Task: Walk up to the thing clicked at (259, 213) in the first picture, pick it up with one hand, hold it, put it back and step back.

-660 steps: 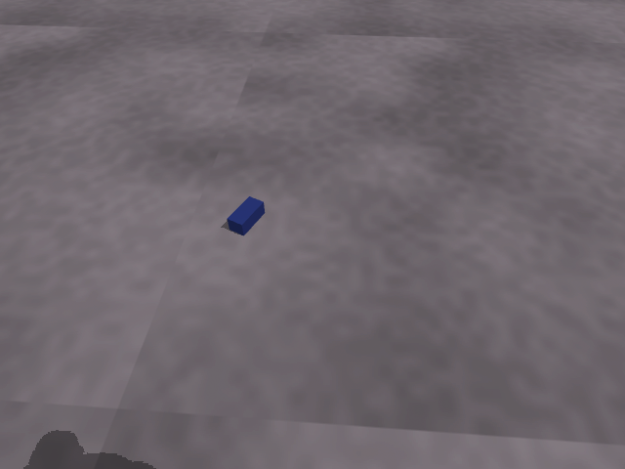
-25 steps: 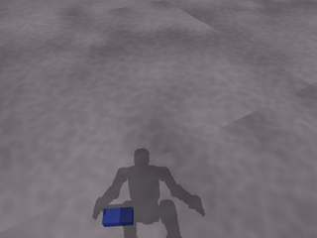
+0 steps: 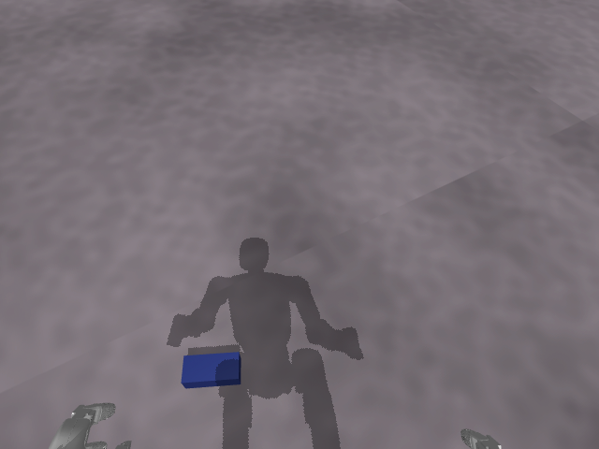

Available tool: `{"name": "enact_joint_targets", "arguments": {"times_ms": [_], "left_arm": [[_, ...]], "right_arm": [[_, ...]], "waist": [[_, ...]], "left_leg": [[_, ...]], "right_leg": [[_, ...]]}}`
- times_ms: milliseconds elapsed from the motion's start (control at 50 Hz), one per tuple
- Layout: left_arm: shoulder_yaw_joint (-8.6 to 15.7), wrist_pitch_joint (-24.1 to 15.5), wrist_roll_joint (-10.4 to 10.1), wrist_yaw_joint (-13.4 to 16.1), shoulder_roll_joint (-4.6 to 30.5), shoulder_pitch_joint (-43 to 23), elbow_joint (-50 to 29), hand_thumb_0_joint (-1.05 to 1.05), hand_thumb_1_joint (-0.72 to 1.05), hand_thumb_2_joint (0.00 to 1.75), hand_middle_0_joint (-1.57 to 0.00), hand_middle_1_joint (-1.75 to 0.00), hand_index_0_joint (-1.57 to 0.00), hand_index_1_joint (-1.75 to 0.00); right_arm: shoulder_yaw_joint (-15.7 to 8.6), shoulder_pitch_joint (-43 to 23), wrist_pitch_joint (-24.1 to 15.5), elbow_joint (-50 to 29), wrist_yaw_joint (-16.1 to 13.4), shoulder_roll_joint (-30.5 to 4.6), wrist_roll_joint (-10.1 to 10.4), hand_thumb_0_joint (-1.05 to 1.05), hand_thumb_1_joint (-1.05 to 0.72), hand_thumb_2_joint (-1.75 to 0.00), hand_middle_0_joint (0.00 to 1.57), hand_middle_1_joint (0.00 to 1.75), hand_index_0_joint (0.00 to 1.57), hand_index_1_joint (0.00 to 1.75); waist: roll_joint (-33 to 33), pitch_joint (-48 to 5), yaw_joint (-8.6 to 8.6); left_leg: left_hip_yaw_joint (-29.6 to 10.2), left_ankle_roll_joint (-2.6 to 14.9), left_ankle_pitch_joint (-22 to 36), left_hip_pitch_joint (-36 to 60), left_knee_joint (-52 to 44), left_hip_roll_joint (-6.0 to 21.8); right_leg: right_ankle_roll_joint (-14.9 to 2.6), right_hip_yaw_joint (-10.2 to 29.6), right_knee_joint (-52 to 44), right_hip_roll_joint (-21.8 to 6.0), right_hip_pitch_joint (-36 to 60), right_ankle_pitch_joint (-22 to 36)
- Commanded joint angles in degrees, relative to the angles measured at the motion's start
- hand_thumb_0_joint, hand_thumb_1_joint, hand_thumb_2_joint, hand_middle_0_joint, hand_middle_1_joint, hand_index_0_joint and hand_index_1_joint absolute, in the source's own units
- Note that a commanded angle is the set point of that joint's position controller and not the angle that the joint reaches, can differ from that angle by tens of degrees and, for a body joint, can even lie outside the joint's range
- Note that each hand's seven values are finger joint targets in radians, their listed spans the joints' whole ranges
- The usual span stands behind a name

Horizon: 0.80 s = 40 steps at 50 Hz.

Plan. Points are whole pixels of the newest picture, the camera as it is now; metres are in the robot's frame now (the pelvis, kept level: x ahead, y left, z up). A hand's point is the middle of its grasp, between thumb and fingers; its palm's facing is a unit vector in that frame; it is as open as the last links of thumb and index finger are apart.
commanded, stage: rise first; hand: left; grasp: from above
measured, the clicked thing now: (212, 370) +0.43 +0.23 -0.73
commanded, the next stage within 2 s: none
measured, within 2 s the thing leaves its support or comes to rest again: neither
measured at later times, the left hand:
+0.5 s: hand out of the picture +0.14 +0.26 -0.21, palm faces -0.15 -0.88 -0.44, open 14.1 cm
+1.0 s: hand (138, 446) +0.20 +0.29 -0.36, palm faces -0.42 -0.58 -0.69, open 14.0 cm
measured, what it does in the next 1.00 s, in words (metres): lowers itself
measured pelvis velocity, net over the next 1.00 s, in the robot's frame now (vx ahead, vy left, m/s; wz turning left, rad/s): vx -0.04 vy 0.01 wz -0.01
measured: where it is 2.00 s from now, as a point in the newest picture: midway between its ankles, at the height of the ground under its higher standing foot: outside the picture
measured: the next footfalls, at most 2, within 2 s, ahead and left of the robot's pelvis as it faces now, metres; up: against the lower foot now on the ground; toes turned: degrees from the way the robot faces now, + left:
none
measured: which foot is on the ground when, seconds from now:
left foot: down 0.00-1.00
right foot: down 0.00-1.00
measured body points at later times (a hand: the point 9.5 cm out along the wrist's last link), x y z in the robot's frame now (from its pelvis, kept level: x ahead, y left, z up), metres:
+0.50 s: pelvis +0.00 +0.01 -0.07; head +0.10 +0.03 +0.37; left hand +0.15 +0.31 -0.18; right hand +0.17 -0.24 -0.16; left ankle +0.01 +0.13 -0.73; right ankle +0.02 -0.13 -0.73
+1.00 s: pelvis -0.04 +0.01 -0.22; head +0.13 +0.02 +0.20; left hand +0.22 +0.32 -0.32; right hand +0.16 -0.26 -0.32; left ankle +0.01 +0.13 -0.73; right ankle +0.02 -0.13 -0.73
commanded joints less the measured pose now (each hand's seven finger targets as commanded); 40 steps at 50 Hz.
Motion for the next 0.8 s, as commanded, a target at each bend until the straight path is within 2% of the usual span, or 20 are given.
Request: {"name": "enact_joint_targets", "arguments": {"times_ms": [0, 80, 140, 160, 180, 200, 260, 300, 320, 340, 400, 460, 500, 520, 580, 600, 620, 660, 740, 780], "left_arm": [[2.8, 4.3, 2.5, 1.0, 10.6, 5.4, -8.3, 0.0, -0.28, 1.01, -0.02, -1.07, -0.03, -1.06], [2.1, 6.7, 4.0, 1.6, 9.3, 3.9, -13.3, 0.0, -0.51, 0.99, -0.05, -1.07, -0.05, -1.07], [2.9, 6.5, 5.3, 2.0, 8.8, 4.8, -18.8, 0.0, -0.55, 0.99, -0.06, -1.08, -0.06, -1.08], [4.2, 6.6, 5.7, 2.2, 9.8, 7.0, -18.5, 0.0, -0.56, 1.0, -0.06, -1.08, -0.05, -1.09], [3.1, 6.2, 5.8, 2.0, 9.3, 4.9, -24.0, 0.0, -0.57, 1.02, -0.06, -1.07, -0.05, -1.08], [4.5, 6.4, 6.6, 2.3, 10.6, 7.3, -23.4, 0.0, -0.57, 1.02, -0.05, -1.06, -0.04, -1.07], [2.9, 6.8, 7.1, 2.1, 8.4, 9.9, -29.2, 0.0, -0.57, 1.01, -0.06, -1.07, -0.05, -1.08], [3.7, 7.8, 7.6, 2.2, 9.3, 12.5, -32.5, 0.0, -0.58, 1.01, -0.06, -1.07, -0.05, -1.08], [3.8, 8.2, 7.7, 2.2, 9.3, 12.8, -32.9, 0.0, -0.58, 1.0, -0.06, -1.07, -0.05, -1.08], [3.9, 8.6, 8.2, 2.2, 9.5, 14.5, -35.2, 0.0, -0.57, 1.0, -0.05, -1.08, -0.05, -1.09], [3.1, 9.8, 8.6, 2.4, 8.4, 16.7, -37.3, 0.0, -0.57, 0.98, -0.06, -1.09, -0.06, -1.08], [3.2, 10.5, 9.6, 2.5, 8.4, 18.7, -39.5, 0.0, -0.56, 0.97, -0.06, -1.08, -0.07, -1.08], [3.3, 10.6, 10.1, 2.6, 8.7, 18.9, -41.0, 0.0, -0.55, 0.96, -0.06, -1.08, -0.07, -1.08], [3.2, 10.7, 10.3, 2.5, 8.5, 20.2, -42.2, 0.0, -0.56, 0.96, -0.06, -1.09, -0.07, -1.08], [3.5, 10.8, 10.7, 2.8, 8.6, 22.1, -44.4, 0.0, -0.56, 0.96, -0.06, -1.08, -0.07, -1.08], [3.2, 10.7, 11.1, 3.0, 8.8, 21.2, -44.9, 0.0, -0.56, 0.96, -0.07, -1.09, -0.08, -1.08], [4.0, 10.5, 11.7, 3.2, 10.5, 19.2, -45.0, 0.0, -0.57, 0.95, -0.07, -1.09, -0.08, -1.08], [2.8, 9.7, 13.3, 3.1, 9.9, 16.6, -43.2, 0.0, -0.58, 0.96, -0.08, -1.08, -0.08, -1.08], [2.7, 5.8, 17.7, 3.4, 11.6, 10.7, -38.1, 0.0, -0.55, 0.95, -0.07, -1.07, -0.08, -1.07], [1.4, 3.1, 20.3, 3.4, 11.5, 7.7, -36.7, 0.0, -0.53, 0.94, -0.07, -1.09, -0.08, -1.07]], "right_arm": [[-3.7, -0.1, -2.0, -10.7, -0.3, -9.9, 0.0, 0.0, -0.89, -0.9, 0.2, 0.3, 0.2, 0.3], [-3.7, 0.0, -3.1, -13.2, 0.2, -9.3, -0.1, 0.0, -0.88, -0.89, 0.2, 0.3, 0.2, 0.3], [-4.2, 1.5, -4.3, -14.7, 0.3, -8.9, -0.6, 0.0, -0.89, -0.9, 0.2, 0.3, 0.2, 0.3], [-4.3, 1.2, -4.7, -15.3, 0.4, -9.1, -0.5, 0.0, -0.88, -0.9, 0.2, 0.3, 0.2, 0.3], [-4.2, 0.9, -5.1, -16.0, 0.4, -8.6, -0.6, 0.0, -0.88, -0.9, 0.2, 0.3, 0.2, 0.3], [-4.4, 1.1, -5.3, -16.2, 0.2, -8.7, -0.7, 0.0, -0.87, -0.89, 0.2, 0.3, 0.2, 0.3], [-4.6, 1.0, -6.2, -17.5, 0.1, -8.2, -1.0, 0.0, -0.87, -0.9, 0.2, 0.3, 0.2, 0.3], [-4.7, 0.9, -6.5, -18.2, -0.2, -8.3, -1.1, 0.0, -0.88, -0.9, 0.2, 0.3, 0.2, 0.3], [-4.6, 0.2, -6.7, -18.4, -0.1, -8.3, -1.1, 0.0, -0.88, -0.9, 0.2, 0.3, 0.2, 0.3], [-4.5, 0.4, -6.9, -19.0, -0.1, -8.0, -1.1, 0.0, -0.88, -0.9, 0.2, 0.3, 0.2, 0.3], [-4.2, -0.4, -7.3, -19.6, -0.1, -7.8, -1.2, 0.0, -0.9, -0.9, 0.2, 0.3, 0.2, 0.3], [-4.4, -0.3, -7.7, -20.5, 0.0, -8.0, -1.4, 0.0, -0.9, -0.9, 0.2, 0.3, 0.2, 0.3], [-4.2, -0.8, -8.1, -20.9, 0.1, -7.7, -1.5, 0.0, -0.89, -0.9, 0.2, 0.3, 0.2, 0.3], [-4.2, -0.4, -8.2, -21.3, 0.2, -7.5, -1.5, 0.0, -0.9, -0.9, 0.2, 0.3, 0.2, 0.3], [-4.2, -1.2, -8.7, -22.2, 0.4, -7.4, -1.4, 0.0, -0.9, -0.9, 0.2, 0.3, 0.2, 0.3], [-4.1, -1.4, -8.8, -22.3, 0.4, -7.3, -1.2, 0.0, -0.91, -0.9, 0.2, 0.3, 0.2, 0.3], [-4.2, -1.8, -8.8, -22.1, 0.5, -7.8, -1.2, 0.0, -0.91, -0.9, 0.2, 0.3, 0.2, 0.3], [-4.1, -2.5, -9.3, -22.2, 0.6, -7.9, -1.1, 0.0, -0.92, -0.91, 0.2, 0.3, 0.2, 0.3], [-4.4, -3.4, -10.4, -20.8, 1.2, -8.5, -1.2, 0.0, -0.9, -0.9, 0.2, 0.3, 0.2, 0.3], [-4.6, -3.4, -10.8, -19.7, 1.7, -9.3, -1.2, 0.0, -0.89, -0.9, 0.2, 0.3, 0.2, 0.3]], "waist": [[3.2, -13.7, 2.17], [2.2, -11.7, 0.68], [2.4, -15.9, 0.35], [2.4, -16.0, 0.58], [4.0, -16.5, 0.68], [4.6, -17.2, 0.91], [4.9, -18.7, -0.06], [5.2, -20.5, 0.15], [5.0, -19.2, -0.1], [5.3, -20.9, 0.63], [4.9, -20.3, -0.18], [6.0, -22.2, -0.05], [6.1, -22.3, -0.16], [5.8, -24.1, -0.22], [4.7, -25.1, 0.1], [4.9, -25.4, -0.32], [4.9, -24.7, -0.32], [4.0, -23.0, -1.4], [4.2, -23.7, -1.25], [5.9, -26.4, -0.98]], "left_leg": [[1.3, 1.06, 9.4, 0.7, -1.7, -3.0], [1.1, 1.24, 6.2, -5.2, 4.0, -2.3], [0.8, 1.34, 7.3, -8.0, 9.2, -2.0], [0.5, 1.36, 6.7, -9.4, 10.3, -1.9], [0.3, 1.15, 6.3, -10.2, 11.2, -1.7], [0.3, 1.07, 5.6, -10.5, 11.9, -1.6], [-0.1, 0.95, 5.6, -12.3, 14.3, -1.3], [0.0, 1.15, 6.1, -12.9, 16.2, -1.3], [-0.4, 1.1, 5.2, -14.3, 16.6, -1.1], [-0.4, 1.18, 5.7, -14.4, 17.3, -1.2], [-0.6, 1.26, 4.4, -17.3, 19.7, -1.1], [-1.2, 1.05, 6.8, -18.2, 21.9, -0.9], [-1.1, 1.16, 5.7, -20.2, 23.9, -1.0], [-0.8, 1.33, 7.3, -20.6, 25.2, -1.3], [-0.6, 1.63, 5.2, -23.6, 27.7, -1.7], [-0.6, 1.7, 5.2, -24.3, 28.5, -1.7], [-0.8, 1.72, 3.4, -26.1, 29.2, -1.7], [-0.8, 2.0, -0.7, -29.8, 31.5, -1.8], [-1.3, 2.02, -6.3, -37.0, 36.8, -2.2], [-1.9, 1.46, -3.8, -38.2, 39.4, -2.0]], "right_leg": [[-1.88, -1.4, -1.5, 1.7, 4.5, 7.0], [-1.71, -1.6, 3.8, 2.0, -2.9, 3.4], [-1.7, -1.5, 9.3, 1.8, -6.6, 4.7], [-1.79, -1.5, 10.8, 1.8, -8.1, 3.8], [-1.98, -1.4, 12.2, 1.8, -10.0, 2.9], [-1.92, -1.3, 13.2, 1.8, -10.9, 2.2], [-1.84, -1.3, 15.9, 1.8, -13.3, 2.1], [-1.81, -1.1, 17.0, 1.6, -14.0, 2.7], [-1.84, -1.3, 17.9, 1.7, -15.3, 1.5], [-1.88, -1.2, 18.2, 1.5, -14.9, 2.1], [-1.86, -1.2, 20.1, 1.5, -17.6, 1.1], [-2.07, -1.6, 23.4, 1.6, -20.3, 2.0], [-2.06, -1.4, 24.9, 1.6, -22.2, 1.2], [-1.99, -1.5, 25.5, 1.5, -21.8, 3.1], [-1.9, -1.2, 27.2, 1.4, -23.5, 2.2], [-1.92, -1.1, 27.8, 1.5, -24.1, 2.6], [-1.93, -1.1, 28.7, 1.4, -25.9, 0.9], [-1.91, -0.9, 30.5, 1.5, -29.8, -2.4], [-2.06, -0.5, 36.6, 1.2, -37.4, -7.3], [-2.44, -0.5, 41.6, 1.1, -41.6, -6.0]]}}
